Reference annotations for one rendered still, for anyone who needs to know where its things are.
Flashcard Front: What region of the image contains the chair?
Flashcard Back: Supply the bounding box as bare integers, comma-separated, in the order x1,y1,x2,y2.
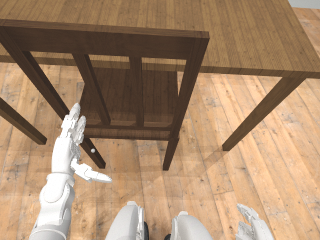
0,19,210,171

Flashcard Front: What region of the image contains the robot left forearm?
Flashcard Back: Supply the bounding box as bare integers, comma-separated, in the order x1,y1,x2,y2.
28,172,75,240

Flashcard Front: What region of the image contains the robot left shin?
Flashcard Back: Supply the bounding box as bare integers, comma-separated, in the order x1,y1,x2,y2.
127,201,145,240

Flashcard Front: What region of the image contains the robot right hand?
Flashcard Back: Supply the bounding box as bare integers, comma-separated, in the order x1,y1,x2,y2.
235,203,274,240

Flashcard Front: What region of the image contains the robot left hand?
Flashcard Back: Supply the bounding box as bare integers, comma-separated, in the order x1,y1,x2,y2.
51,103,112,183

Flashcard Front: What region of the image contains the robot left thigh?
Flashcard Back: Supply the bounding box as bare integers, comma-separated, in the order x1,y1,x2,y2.
105,205,144,240

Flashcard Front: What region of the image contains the table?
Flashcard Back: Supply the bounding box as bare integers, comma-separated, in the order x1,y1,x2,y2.
0,0,320,152

